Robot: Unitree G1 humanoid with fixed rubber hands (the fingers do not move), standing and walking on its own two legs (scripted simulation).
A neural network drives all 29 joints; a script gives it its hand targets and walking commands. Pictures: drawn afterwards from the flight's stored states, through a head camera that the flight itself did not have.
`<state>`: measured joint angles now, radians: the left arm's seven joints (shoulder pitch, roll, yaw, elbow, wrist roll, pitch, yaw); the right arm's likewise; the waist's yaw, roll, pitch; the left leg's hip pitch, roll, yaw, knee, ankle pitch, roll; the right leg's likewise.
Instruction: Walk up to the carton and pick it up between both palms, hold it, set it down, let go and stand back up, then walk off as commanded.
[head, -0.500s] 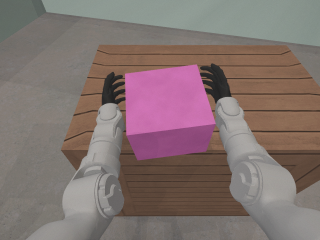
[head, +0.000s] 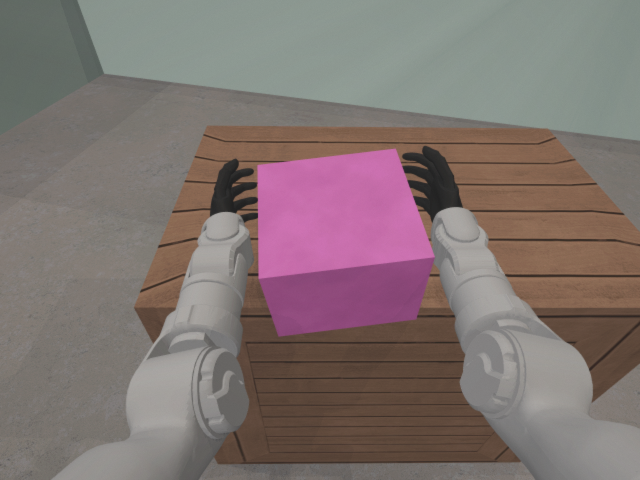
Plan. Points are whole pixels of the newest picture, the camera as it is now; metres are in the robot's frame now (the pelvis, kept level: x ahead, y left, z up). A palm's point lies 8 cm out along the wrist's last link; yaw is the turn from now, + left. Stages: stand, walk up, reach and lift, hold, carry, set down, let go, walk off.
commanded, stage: reach and lift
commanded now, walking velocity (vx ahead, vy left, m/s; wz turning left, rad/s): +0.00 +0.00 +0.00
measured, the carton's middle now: (337, 242) +0.40 +0.03 +0.11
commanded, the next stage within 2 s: hold in 1.78 s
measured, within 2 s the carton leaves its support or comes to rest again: neither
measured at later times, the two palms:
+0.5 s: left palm (215, 217) +0.37 +0.18 +0.16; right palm (446, 206) +0.40 -0.10 +0.18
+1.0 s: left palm (214, 202) +0.36 +0.17 +0.19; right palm (461, 189) +0.38 -0.11 +0.22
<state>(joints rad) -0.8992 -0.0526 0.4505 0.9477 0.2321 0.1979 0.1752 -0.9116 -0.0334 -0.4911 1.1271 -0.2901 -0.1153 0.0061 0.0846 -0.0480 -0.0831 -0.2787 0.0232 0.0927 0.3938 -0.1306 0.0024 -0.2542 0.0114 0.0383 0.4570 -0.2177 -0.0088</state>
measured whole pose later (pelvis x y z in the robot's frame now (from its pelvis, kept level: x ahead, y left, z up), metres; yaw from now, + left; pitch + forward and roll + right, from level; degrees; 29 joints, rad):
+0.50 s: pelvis -0.02 +0.00 +0.00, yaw +0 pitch -4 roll +0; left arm -0.90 -0.04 0.45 0.84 0.23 0.37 0.17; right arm -0.94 -0.03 -0.44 1.13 -0.21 -0.01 -0.01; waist 0.07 -0.06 -0.04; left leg -0.20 0.02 0.09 0.39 -0.12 0.00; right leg -0.17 0.01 0.04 0.45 -0.21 0.00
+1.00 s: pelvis -0.02 +0.00 +0.00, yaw +0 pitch -7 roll +0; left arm -0.91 0.01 0.40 0.79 0.23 0.51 0.13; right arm -1.01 -0.03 -0.32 1.10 -0.07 0.14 -0.09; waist 0.01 -0.06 -0.05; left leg -0.15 0.02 0.09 0.39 -0.12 0.01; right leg -0.12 0.01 0.04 0.44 -0.20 0.00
